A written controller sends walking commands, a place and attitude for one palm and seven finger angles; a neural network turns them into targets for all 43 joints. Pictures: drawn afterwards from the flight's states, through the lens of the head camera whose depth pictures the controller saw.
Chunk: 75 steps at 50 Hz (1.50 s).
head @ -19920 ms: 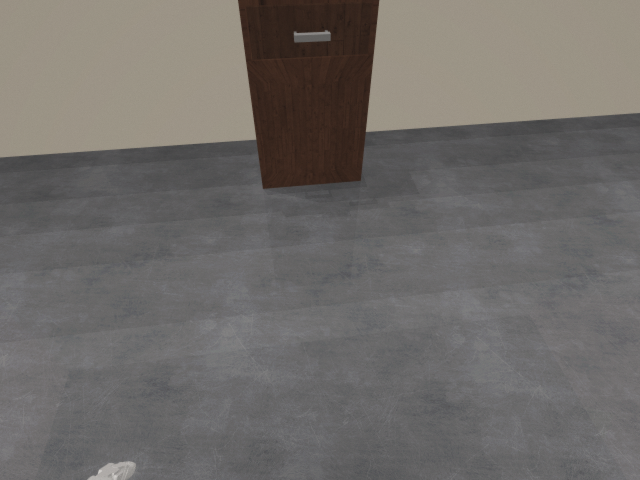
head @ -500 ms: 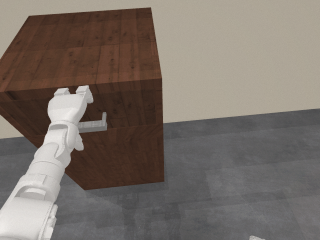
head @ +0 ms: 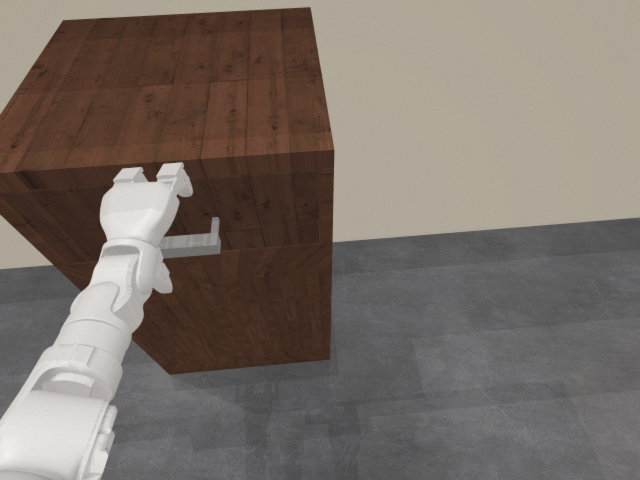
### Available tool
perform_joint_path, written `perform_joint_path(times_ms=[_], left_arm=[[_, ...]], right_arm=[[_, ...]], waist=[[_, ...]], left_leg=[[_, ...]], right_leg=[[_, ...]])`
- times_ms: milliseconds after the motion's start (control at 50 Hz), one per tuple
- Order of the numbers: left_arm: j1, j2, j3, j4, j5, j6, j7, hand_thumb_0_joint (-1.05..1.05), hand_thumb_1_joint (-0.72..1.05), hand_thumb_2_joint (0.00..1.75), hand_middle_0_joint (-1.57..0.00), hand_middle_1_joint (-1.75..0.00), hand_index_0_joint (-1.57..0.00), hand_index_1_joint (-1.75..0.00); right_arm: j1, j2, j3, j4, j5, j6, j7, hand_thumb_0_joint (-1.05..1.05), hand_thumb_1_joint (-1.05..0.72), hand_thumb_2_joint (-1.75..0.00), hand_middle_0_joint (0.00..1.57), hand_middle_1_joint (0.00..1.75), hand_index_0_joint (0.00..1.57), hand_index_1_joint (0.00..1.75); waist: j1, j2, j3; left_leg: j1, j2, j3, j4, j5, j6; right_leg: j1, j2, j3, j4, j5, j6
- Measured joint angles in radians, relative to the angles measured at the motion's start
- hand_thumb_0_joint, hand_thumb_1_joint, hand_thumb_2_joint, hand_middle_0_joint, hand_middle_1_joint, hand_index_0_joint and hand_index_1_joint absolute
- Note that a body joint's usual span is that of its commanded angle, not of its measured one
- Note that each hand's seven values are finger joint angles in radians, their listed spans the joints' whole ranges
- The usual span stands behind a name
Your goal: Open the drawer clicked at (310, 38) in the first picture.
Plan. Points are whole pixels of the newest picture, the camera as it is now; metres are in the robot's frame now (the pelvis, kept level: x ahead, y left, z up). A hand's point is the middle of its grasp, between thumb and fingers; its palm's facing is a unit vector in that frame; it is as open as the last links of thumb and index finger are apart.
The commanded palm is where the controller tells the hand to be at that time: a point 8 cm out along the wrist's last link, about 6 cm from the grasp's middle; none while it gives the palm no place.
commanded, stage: move the hooked fingers above the handle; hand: left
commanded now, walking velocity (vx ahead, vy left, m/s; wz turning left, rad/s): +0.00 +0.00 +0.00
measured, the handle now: (177, 236) +0.47 +0.25 -0.02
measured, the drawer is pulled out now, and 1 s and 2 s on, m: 0.00 0.00 0.00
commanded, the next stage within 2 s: lower the fingers behind the handle in 1.74 s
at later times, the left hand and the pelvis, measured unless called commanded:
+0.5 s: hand (149, 238) +0.42 +0.26 +0.04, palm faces +0.07 -0.05 -1.00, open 13.8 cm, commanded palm +0.40 +0.26 +0.10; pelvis +0.00 +0.01 +0.00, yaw +1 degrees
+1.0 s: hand (158, 244) +0.41 +0.25 +0.03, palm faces +0.00 -0.04 -1.00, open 13.8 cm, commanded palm +0.40 +0.25 +0.10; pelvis +0.00 +0.00 +0.00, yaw +1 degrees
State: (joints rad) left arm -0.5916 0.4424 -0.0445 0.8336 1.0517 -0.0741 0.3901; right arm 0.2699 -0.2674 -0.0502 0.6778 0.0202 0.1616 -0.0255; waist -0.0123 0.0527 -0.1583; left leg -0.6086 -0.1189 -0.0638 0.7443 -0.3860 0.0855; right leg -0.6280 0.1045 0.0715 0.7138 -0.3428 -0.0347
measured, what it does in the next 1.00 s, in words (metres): stands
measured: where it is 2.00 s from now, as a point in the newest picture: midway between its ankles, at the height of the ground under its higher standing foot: outside the picture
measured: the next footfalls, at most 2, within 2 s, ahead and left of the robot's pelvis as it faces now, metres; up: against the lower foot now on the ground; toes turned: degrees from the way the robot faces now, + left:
none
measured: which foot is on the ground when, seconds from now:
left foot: down 0.00-1.00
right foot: down 0.00-1.00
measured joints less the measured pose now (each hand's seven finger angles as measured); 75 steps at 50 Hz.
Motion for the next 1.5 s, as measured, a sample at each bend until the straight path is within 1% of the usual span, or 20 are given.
perform_joint_path(times_ms=[120,200,280,340,380,420,460,560,620,680,780,840,920,980,1040,1120,1200,1280,1420,1500], left_arm=[[-0.039,0.005,-0.013,0.076,0.009,0.076,-0.074,0.00,-0.48,0.30,-0.36,-1.24,-0.35,-1.27],[-0.034,0.039,0.005,0.115,0.001,0.067,-0.132,0.00,-0.48,0.30,-0.34,-1.23,-0.33,-1.24],[0.003,0.078,0.029,0.103,0.004,0.007,-0.164,0.00,-0.48,0.30,-0.33,-1.21,-0.32,-1.22],[0.029,0.089,0.024,0.048,0.010,-0.058,-0.152,0.00,-0.48,0.30,-0.33,-1.21,-0.32,-1.21],[0.036,0.085,0.020,0.011,0.013,-0.097,-0.124,0.00,-0.48,0.30,-0.32,-1.21,-0.32,-1.21],[0.029,0.076,0.015,-0.011,0.013,-0.116,-0.088,0.00,-0.48,0.30,-0.32,-1.20,-0.32,-1.20],[0.010,0.065,0.013,-0.011,0.013,-0.109,-0.049,0.00,-0.49,0.30,-0.32,-1.20,-0.32,-1.20],[-0.013,0.023,0.001,0.023,-0.001,-0.036,0.008,0.00,-0.48,0.30,-0.39,-1.27,-0.36,-1.24],[-0.032,0.001,-0.011,0.048,-0.006,0.021,-0.008,0.00,-0.48,0.30,-0.40,-1.27,-0.37,-1.28],[-0.039,-0.002,-0.020,0.067,0.005,0.059,-0.042,0.00,-0.48,0.30,-0.38,-1.25,-0.37,-1.29],[-0.037,0.019,-0.021,0.100,-0.004,0.074,-0.117,0.00,-0.48,0.30,-0.35,-1.22,-0.34,-1.25],[-0.020,0.033,-0.021,0.089,-0.004,0.045,-0.146,0.00,-0.48,0.30,-0.34,-1.21,-0.33,-1.23],[0.010,0.034,-0.014,0.030,0.006,-0.030,-0.136,0.00,-0.48,0.30,-0.33,-1.21,-0.33,-1.21],[0.021,0.030,-0.003,-0.006,0.016,-0.065,-0.091,0.00,-0.48,0.30,-0.33,-1.20,-0.33,-1.20],[0.002,0.029,0.003,0.002,0.022,-0.053,-0.042,0.00,-0.49,0.30,-0.33,-1.21,-0.32,-1.20],[-0.008,0.004,-0.009,0.016,0.009,-0.003,-0.014,0.00,-0.48,0.30,-0.38,-1.25,-0.34,-1.22],[-0.017,-0.010,-0.018,0.037,-0.004,0.050,-0.033,0.00,-0.48,0.30,-0.37,-1.24,-0.36,-1.26],[-0.026,0.000,-0.024,0.059,0.003,0.067,-0.066,0.00,-0.48,0.30,-0.36,-1.23,-0.36,-1.26],[-0.036,0.036,-0.022,0.078,0.003,0.047,-0.125,0.00,-0.48,0.30,-0.33,-1.21,-0.32,-1.23],[-0.024,0.053,-0.006,0.090,0.003,0.021,-0.141,0.00,-0.48,0.30,-0.32,-1.21,-0.32,-1.21]], right_arm=[[-0.011,0.033,0.041,-0.023,0.016,0.033,-0.014,0.01,-0.91,-0.90,0.20,0.30,0.20,0.30],[-0.001,0.044,0.054,-0.051,0.023,0.032,-0.029,0.01,-0.91,-0.90,0.21,0.30,0.20,0.30],[0.023,0.035,0.042,-0.068,0.020,0.011,-0.040,0.01,-0.91,-0.90,0.21,0.30,0.20,0.30],[0.045,0.021,0.016,-0.057,0.011,-0.010,-0.042,0.01,-0.91,-0.90,0.21,0.30,0.20,0.30],[0.053,0.010,0.000,-0.038,0.004,-0.021,-0.039,0.01,-0.91,-0.90,0.21,0.30,0.20,0.30],[0.053,0.000,-0.011,-0.016,-0.003,-0.027,-0.033,0.01,-0.91,-0.90,0.21,0.30,0.20,0.30],[0.047,-0.006,-0.018,0.003,-0.008,-0.029,-0.024,0.01,-0.91,-0.90,0.21,0.30,0.20,0.30],[0.031,-0.009,-0.013,0.019,-0.007,-0.016,0.001,0.01,-0.91,-0.90,0.20,0.30,0.20,0.30],[0.021,0.002,0.002,0.013,0.001,-0.001,0.006,0.01,-0.91,-0.90,0.20,0.30,0.20,0.30],[0.012,0.019,0.018,-0.002,0.007,0.012,0.003,0.01,-0.91,-0.90,0.20,0.30,0.20,0.30],[0.005,0.041,0.041,-0.039,0.018,0.019,-0.011,0.01,-0.91,-0.90,0.21,0.30,0.20,0.30],[0.013,0.041,0.040,-0.059,0.017,0.008,-0.019,0.01,-0.91,-0.90,0.21,0.30,0.20,0.30],[0.026,0.029,0.022,-0.058,0.007,-0.011,-0.024,0.01,-0.91,-0.90,0.21,0.30,0.20,0.30],[0.030,0.018,0.006,-0.040,-0.001,-0.020,-0.022,0.01,-0.91,-0.90,0.21,0.30,0.20,0.30],[0.025,0.008,-0.002,-0.018,-0.005,-0.022,-0.014,0.01,-0.91,-0.90,0.21,0.30,0.20,0.30],[0.023,0.000,-0.008,0.000,-0.004,-0.016,0.000,0.01,-0.91,-0.90,0.20,0.30,0.20,0.30],[0.016,0.007,0.006,0.003,0.005,0.001,-0.001,0.01,-0.91,-0.90,0.20,0.30,0.20,0.30],[0.010,0.021,0.024,-0.011,0.013,0.011,-0.014,0.01,-0.91,-0.90,0.20,0.30,0.20,0.30],[0.005,0.024,0.033,-0.046,0.020,0.008,-0.032,0.01,-0.91,-0.90,0.21,0.30,0.20,0.30],[0.008,0.014,0.028,-0.057,0.018,-0.004,-0.036,0.01,-0.91,-0.90,0.21,0.30,0.20,0.30]], waist=[[-0.010,-0.006,0.003],[-0.023,-0.014,0.013],[-0.024,-0.021,0.026],[-0.017,-0.021,0.029],[-0.012,-0.020,0.026],[-0.011,-0.017,0.020],[-0.013,-0.015,0.013],[-0.009,-0.002,-0.003],[-0.005,0.002,-0.005],[-0.006,0.001,-0.006],[-0.018,-0.007,0.004],[-0.021,-0.011,0.016],[-0.015,-0.013,0.025],[-0.011,-0.012,0.020],[-0.011,-0.009,0.014],[-0.004,0.003,0.006],[-0.002,0.004,0.001],[-0.007,-0.005,0.005],[-0.017,-0.015,0.015],[-0.022,-0.018,0.022]], left_leg=[[0.047,0.006,0.013,-0.052,0.026,0.001],[0.059,0.011,0.016,-0.068,0.036,-0.001],[0.040,0.013,0.011,-0.054,0.033,-0.002],[0.011,0.009,-0.002,-0.025,0.023,-0.001],[-0.011,0.004,-0.011,-0.002,0.014,-0.001],[-0.031,-0.001,-0.019,0.021,0.004,-0.001],[-0.047,-0.005,-0.022,0.039,-0.006,0.000],[-0.046,-0.005,-0.014,0.042,-0.013,0.004],[-0.023,-0.004,-0.008,0.022,-0.005,0.007],[0.004,-0.002,-0.002,-0.005,0.006,0.007],[0.042,0.004,0.005,-0.039,0.021,0.005],[0.043,0.005,0.002,-0.041,0.024,0.003],[0.022,0.003,-0.005,-0.022,0.018,0.001],[0.002,0.001,-0.008,-0.002,0.008,-0.001],[-0.017,-0.001,-0.010,0.015,-0.001,-0.002],[-0.018,-0.002,-0.009,0.014,-0.004,-0.002],[0.011,0.002,-0.004,-0.011,0.002,-0.002],[0.041,0.007,-0.002,-0.039,0.013,-0.006],[0.050,0.014,-0.005,-0.053,0.023,-0.014],[0.030,0.016,-0.004,-0.041,0.020,-0.016]], right_leg=[[0.040,0.002,0.018,-0.042,0.027,0.001],[0.052,0.006,0.022,-0.061,0.041,0.000],[0.039,0.008,0.015,-0.057,0.042,-0.001],[0.017,0.005,-0.001,-0.040,0.032,0.000],[0.000,0.002,-0.013,-0.022,0.021,0.001],[-0.016,-0.002,-0.022,-0.003,0.008,0.002],[-0.031,-0.004,-0.027,0.014,-0.003,0.003],[-0.032,-0.004,-0.020,0.019,-0.010,0.008],[-0.012,-0.005,-0.013,0.004,-0.003,0.008],[0.011,-0.004,-0.004,-0.016,0.009,0.007],[0.044,0.000,0.007,-0.044,0.025,0.005],[0.045,0.000,0.003,-0.047,0.029,0.002],[0.028,-0.001,-0.006,-0.032,0.021,0.001],[0.009,-0.002,-0.011,-0.013,0.010,0.001],[-0.010,-0.003,-0.015,0.005,-0.001,0.000],[-0.012,-0.003,-0.014,0.006,-0.004,-0.001],[0.012,-0.001,-0.006,-0.012,0.002,-0.003],[0.038,0.002,-0.002,-0.034,0.013,-0.008],[0.047,0.007,-0.003,-0.049,0.026,-0.016],[0.027,0.010,-0.004,-0.039,0.025,-0.017]])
